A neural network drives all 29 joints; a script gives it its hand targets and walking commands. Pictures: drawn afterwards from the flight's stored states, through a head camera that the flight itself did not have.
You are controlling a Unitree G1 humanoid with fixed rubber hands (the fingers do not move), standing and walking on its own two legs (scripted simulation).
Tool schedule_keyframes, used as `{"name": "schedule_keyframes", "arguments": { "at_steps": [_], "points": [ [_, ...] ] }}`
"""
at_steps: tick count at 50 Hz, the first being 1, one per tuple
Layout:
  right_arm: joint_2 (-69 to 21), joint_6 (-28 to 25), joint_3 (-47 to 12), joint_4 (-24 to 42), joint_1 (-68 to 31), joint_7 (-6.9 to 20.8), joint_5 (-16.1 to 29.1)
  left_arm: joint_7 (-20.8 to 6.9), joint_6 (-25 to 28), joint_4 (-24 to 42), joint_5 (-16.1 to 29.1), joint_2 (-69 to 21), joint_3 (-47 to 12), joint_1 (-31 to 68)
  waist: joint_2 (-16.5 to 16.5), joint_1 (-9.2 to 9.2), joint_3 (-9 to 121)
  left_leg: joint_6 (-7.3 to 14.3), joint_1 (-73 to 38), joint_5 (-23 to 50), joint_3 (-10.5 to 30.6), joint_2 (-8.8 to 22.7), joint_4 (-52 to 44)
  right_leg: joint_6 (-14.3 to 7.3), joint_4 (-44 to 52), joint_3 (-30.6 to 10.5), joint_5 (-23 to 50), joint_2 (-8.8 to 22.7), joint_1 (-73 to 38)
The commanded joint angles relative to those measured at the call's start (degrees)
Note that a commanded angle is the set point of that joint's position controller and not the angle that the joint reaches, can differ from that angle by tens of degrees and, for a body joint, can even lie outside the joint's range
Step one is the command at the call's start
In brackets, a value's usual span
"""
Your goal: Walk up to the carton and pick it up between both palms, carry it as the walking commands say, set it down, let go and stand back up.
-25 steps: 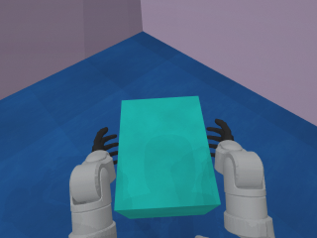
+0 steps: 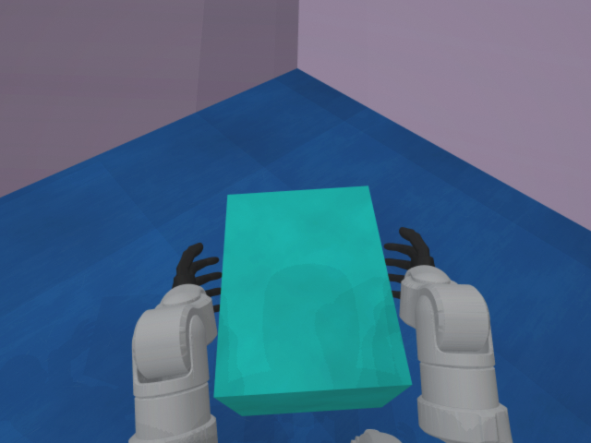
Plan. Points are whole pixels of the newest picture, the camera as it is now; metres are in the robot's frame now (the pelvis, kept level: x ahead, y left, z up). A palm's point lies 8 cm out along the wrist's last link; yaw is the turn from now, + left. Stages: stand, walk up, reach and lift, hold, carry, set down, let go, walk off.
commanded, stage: carry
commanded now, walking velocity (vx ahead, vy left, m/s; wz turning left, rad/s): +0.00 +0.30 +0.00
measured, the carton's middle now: (304, 301) +0.33 +0.01 -0.02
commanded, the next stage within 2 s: none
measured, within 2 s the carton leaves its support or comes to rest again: neither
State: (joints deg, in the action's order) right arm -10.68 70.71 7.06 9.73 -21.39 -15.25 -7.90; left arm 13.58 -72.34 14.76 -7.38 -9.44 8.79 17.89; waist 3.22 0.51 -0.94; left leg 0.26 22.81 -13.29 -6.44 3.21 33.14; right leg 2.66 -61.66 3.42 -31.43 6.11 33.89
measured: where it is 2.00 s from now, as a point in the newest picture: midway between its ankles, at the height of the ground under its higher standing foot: outside the picture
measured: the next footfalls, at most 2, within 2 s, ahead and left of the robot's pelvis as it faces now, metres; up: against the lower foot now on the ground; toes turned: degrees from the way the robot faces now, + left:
right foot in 0.14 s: +0.04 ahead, -0.04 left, +0.00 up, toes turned -8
left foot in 0.48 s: -0.01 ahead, +0.34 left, +0.00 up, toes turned +7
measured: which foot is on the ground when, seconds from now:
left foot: down 0.00-0.14, up 0.16-0.46, down 0.48-0.74, up 0.76-1.00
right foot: up 0.00-0.12, down 0.14-0.48, up 0.50-0.72, down 0.74-1.00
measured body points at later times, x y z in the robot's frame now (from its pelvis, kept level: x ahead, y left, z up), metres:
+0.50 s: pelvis -0.08 +0.17 -0.01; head -0.05 +0.17 +0.44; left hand +0.24 +0.30 +0.07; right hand +0.23 +0.01 +0.08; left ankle -0.05 +0.33 -0.73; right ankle +0.00 -0.03 -0.73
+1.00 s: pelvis -0.16 +0.31 +0.01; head -0.13 +0.29 +0.46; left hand +0.16 +0.44 +0.08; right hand +0.15 +0.15 +0.08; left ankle -0.14 +0.49 -0.68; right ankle -0.09 +0.16 -0.73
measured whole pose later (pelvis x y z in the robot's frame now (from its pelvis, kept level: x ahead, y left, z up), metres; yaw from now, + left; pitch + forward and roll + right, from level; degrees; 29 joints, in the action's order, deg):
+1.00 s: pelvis -0.16 +0.31 +0.01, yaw +2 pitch +3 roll +4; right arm -10.6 72.2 8.1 12.5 -21.3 -18.0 -7.6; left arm 11.2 -70.9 10.8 -8.3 -10.5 9.7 20.9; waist 1.9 -3.0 -0.5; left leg -3.3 29.2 -22.6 -2.2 3.0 50.7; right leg 2.3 -32.2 4.8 -10.4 11.6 24.1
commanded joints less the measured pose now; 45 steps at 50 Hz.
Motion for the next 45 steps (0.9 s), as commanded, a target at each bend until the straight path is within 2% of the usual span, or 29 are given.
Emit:
{"name": "schedule_keyframes", "arguments": {
  "at_steps": [1, 4, 6, 7, 8, 9, 10, 11, 13, 14, 18, 21, 23, 24, 25, 26, 27, 28, 30, 32, 34, 36, 37, 38, 39, 40, 41, 42, 45],
  "points": [
    [-58.4, -1.1, -35.0, 6.0, -28.0, 24.0, 24.5, -22.9, 1.4, 6.5, 29.6, -58.6, -42.7, 37.5, -15.2, -0.37, 26.2, 8.9, -19.9, 30.6, 5.5, 9.3, -5.4, -1.0, 2.3, 3.3, 2.7, -2.9, -1.6],
    [-57.5, -0.9, -35.4, 6.3, -26.3, 22.9, 23.2, -23.5, 0.8, 4.0, 29.2, -58.3, -41.2, 35.2, -14.3, -0.66, 27.4, 10.5, -18.0, 24.7, 8.3, 10.4, -6.1, -3.0, 15.3, 2.9, 3.8, -4.0, -9.8],
    [-57.4, -0.5, -36.1, 4.9, -24.4, 22.5, 22.1, -24.2, 0.2, 1.1, 28.6, -58.7, -40.2, 32.8, -9.2, 0.55, 27.2, 8.5, -15.4, 17.2, 7.5, 8.3, -2.6, -3.7, 34.8, 1.8, 14.4, -2.3, -18.2],
    [-57.5, -0.4, -36.3, 4.2, -24.2, 22.5, 22.0, -24.6, 0.1, -0.2, 28.0, -58.8, -39.7, 31.1, -1.7, 1.40, 26.4, 4.5, -5.4, 9.5, 6.1, 5.4, 2.8, -4.0, 42.7, -6.9, 18.2, 5.0, -28.0],
    [-58.3, 0.1, -37.0, 3.8, -23.8, 22.5, 22.1, -25.0, -0.1, -2.7, 27.0, -58.2, -38.7, 29.0, 15.6, 0.57, 25.9, -1.0, 9.9, -13.2, 2.7, -1.0, 15.7, -11.0, 43.5, -31.1, 30.4, 25.4, -33.8],
    [-59.1, 0.1, -38.1, 5.6, -27.3, 22.7, 23.8, -25.1, 0.2, -3.1, 26.9, -58.4, -37.8, 28.3, 15.0, 0.65, 20.5, -1.6, 18.4, -20.7, 8.0, -1.8, 29.9, -17.4, 43.6, -34.5, 41.0, 30.1, -29.5],
    [-59.2, -0.2, -39.0, 7.7, -30.8, 22.8, 24.9, -24.9, 0.3, -1.9, 27.4, -59.2, -38.0, 30.3, 7.0, 0.58, 21.0, -1.9, 17.9, -18.4, 12.0, -0.9, 37.8, -17.5, 40.7, -28.9, 41.6, 26.4, -28.5],
    [-59.7, -0.2, -39.6, 6.4, -30.2, 23.1, 25.5, -24.8, 0.5, -2.0, 26.8, -59.1, -37.9, 30.1, 2.7, 0.44, 21.5, -2.3, 17.1, -14.8, 12.2, 0.3, 39.9, -14.7, 39.1, -21.8, 39.2, 23.0, -28.6],
    [-60.4, -0.4, -40.4, 6.6, -32.1, 23.5, 26.6, -24.3, 1.2, -0.8, 26.5, -58.8, -37.1, 32.2, 5.6, 0.02, 20.6, -3.8, 17.4, -10.0, 8.2, 0.6, 33.2, -10.8, 36.8, -12.0, 41.4, 16.5, -30.6],
    [-60.5, -0.4, -40.9, 6.8, -33.7, 23.4, 27.0, -24.2, 1.5, 0.1, 26.7, -58.6, -36.7, 33.6, 7.4, -0.08, 20.7, -3.8, 15.7, -9.5, 6.3, -0.1, 30.0, -10.1, 36.5, -9.9, 43.1, 15.2, -30.1],
    [-60.2, 0.3, -40.6, 4.3, -32.0, 23.4, 27.2, -23.3, 1.6, 0.7, 25.0, -56.5, -35.5, 32.2, 11.4, 0.26, 22.7, -3.3, 8.9, -9.9, 2.2, -1.3, 17.4, -9.0, 36.9, -7.1, 43.6, 15.5, -28.8],
    [-59.6, 0.7, -39.8, 2.2, -29.5, 23.9, 26.8, -22.5, 1.5, 0.3, 23.1, -56.0, -35.5, 29.4, 14.1, 0.36, 24.2, -2.6, 1.5, -7.8, 0.3, -2.8, 4.4, -6.3, 35.1, -4.6, 41.0, 15.1, -27.3],
    [-59.4, 0.9, -39.4, 1.2, -27.9, 24.5, 26.6, -22.0, 1.5, 0.0, 22.2, -56.3, -36.3, 28.4, 11.7, -0.39, 26.3, -1.2, -8.7, -3.6, -3.1, -3.6, -8.8, -3.8, 29.8, -2.1, 33.9, 12.6, -23.6],
    [-59.5, 1.0, -39.0, 0.7, -27.1, 24.9, 26.6, -21.9, 1.4, -0.4, 21.8, -56.7, -36.8, 27.6, 4.5, -0.32, 25.8, -0.4, -14.6, -4.1, -0.9, -1.9, -13.3, -2.6, 23.0, 0.6, 26.8, 8.9, -18.0],
    [-59.3, 1.1, -38.5, -0.1, -26.2, 25.4, 26.6, -21.9, 1.3, -1.2, 21.1, -57.2, -37.2, 26.3, -7.7, 0.05, 25.0, 2.3, -18.8, 3.4, 11.3, 9.2, -15.4, -0.7, 14.7, 3.1, 6.0, 4.5, -7.8],
    [-58.7, 0.4, -36.9, 0.1, -25.8, 25.9, 25.4, -22.3, 1.1, 0.6, 22.9, -58.9, -39.6, 29.4, -24.7, -0.68, 22.3, 9.1, -16.9, 10.8, 22.7, 17.6, -16.3, 1.6, 1.7, 5.5, -10.6, -5.2, 5.0],
    [-60.0, 0.2, -36.4, -0.2, -26.0, 25.9, 25.2, -22.7, 1.3, 1.5, 24.0, -59.1, -40.7, 32.9, -23.5, -1.20, 22.1, 11.3, -16.0, 17.8, 19.4, 16.2, -14.2, 0.4, -6.4, -0.1, -9.9, -3.1, 3.9],
    [-60.5, -0.2, -36.2, 1.1, -25.4, 25.5, 25.6, -22.9, 1.5, 3.5, 25.9, -59.2, -41.9, 34.7, -20.3, -1.10, 22.4, 10.8, -16.2, 20.2, 14.6, 14.3, -11.8, -0.4, -10.0, -0.3, -6.4, -2.6, 5.1],
    [-60.2, -1.0, -35.1, 3.8, -27.2, 24.6, 24.9, -23.0, 1.5, 6.0, 29.2, -59.7, -43.6, 38.7, -16.7, -0.39, 23.8, 8.3, -18.3, 20.6, 6.4, 10.1, -8.0, -0.3, -4.1, 2.1, 1.6, -1.2, 3.8],
    [-58.5, -1.5, -34.4, 6.3, -28.4, 23.5, 24.0, -23.2, 1.4, 6.5, 30.8, -59.1, -43.3, 39.4, -15.2, -0.46, 26.2, 8.8, -17.9, 23.0, 5.1, 9.3, -6.5, -0.8, 3.5, 4.1, 3.1, -2.9, -2.7],
    [-57.7, -1.4, -34.9, 6.6, -26.7, 22.7, 22.9, -23.6, 1.0, 4.6, 30.3, -58.8, -42.1, 37.1, -14.7, -0.70, 27.4, 9.9, -16.4, 22.4, 7.1, 10.4, -6.4, -2.4, 12.4, 3.5, 3.3, -3.7, -8.9],
    [-57.5, -1.0, -35.7, 5.3, -24.5, 22.2, 21.8, -24.2, 0.3, 1.0, 29.3, -59.0, -40.7, 33.8, -10.7, 0.41, 27.4, 8.7, -14.7, 18.6, 7.2, 9.2, -3.1, -3.5, 30.7, 2.7, 12.1, -2.8, -16.2],
    [-57.4, -0.8, -36.0, 4.4, -23.6, 22.1, 21.5, -24.6, 0.2, -0.4, 28.7, -59.2, -40.2, 31.9, -4.9, 1.26, 26.7, 5.3, -8.4, 12.6, 5.7, 6.6, 1.3, -3.2, 41.7, -2.2, 18.4, 1.7, -24.3],
    [-58.2, -0.6, -36.5, 3.8, -23.0, 22.2, 21.5, -24.9, -0.1, -2.0, 27.7, -58.9, -39.4, 29.9, 8.7, 1.15, 25.9, 0.0, 6.7, -0.1, 3.7, 2.2, 9.6, -5.5, 44.8, -21.3, 21.4, 17.7, -34.5],
    [-58.7, 0.0, -38.5, 5.5, -26.6, 22.2, 23.0, -25.2, 0.5, -5.5, 26.3, -58.1, -37.0, 26.2, 19.8, 0.74, 21.5, -2.5, 18.7, -19.0, 4.8, -2.3, 25.2, -14.7, 45.6, -35.5, 36.8, 30.5, -30.5],
    [-59.1, -0.3, -38.7, 7.0, -28.7, 22.5, 24.0, -25.0, 0.5, -2.8, 27.3, -59.2, -37.9, 28.6, 8.8, 0.45, 21.1, -2.3, 18.5, -18.2, 11.5, -0.4, 34.8, -15.8, 41.6, -30.3, 39.9, 27.2, -29.3],
    [-59.5, -0.4, -39.8, 6.8, -29.4, 22.8, 24.7, -24.9, 0.8, -2.4, 27.2, -59.2, -38.0, 29.5, 4.1, 0.46, 21.8, -2.8, 18.3, -15.0, 11.9, 0.7, 38.7, -15.1, 40.1, -24.0, 36.5, 24.4, -28.6],
    [-60.4, -0.3, -40.2, 6.3, -29.1, 23.2, 25.5, -24.6, 1.1, -1.8, 26.5, -59.2, -37.9, 29.6, 2.5, 0.28, 21.8, -3.4, 17.7, -12.1, 10.9, 1.6, 37.1, -12.3, 38.7, -17.5, 35.2, 20.7, -29.5],
    [-60.6, -0.4, -41.5, 7.1, -33.5, 23.5, 27.3, -24.0, 1.8, 0.5, 26.5, -58.4, -36.5, 33.4, 8.4, 0.00, 21.4, -4.1, 14.3, -10.1, 5.3, 0.2, 27.9, -9.7, 37.4, -9.2, 40.4, 15.5, -29.3]
  ]
}}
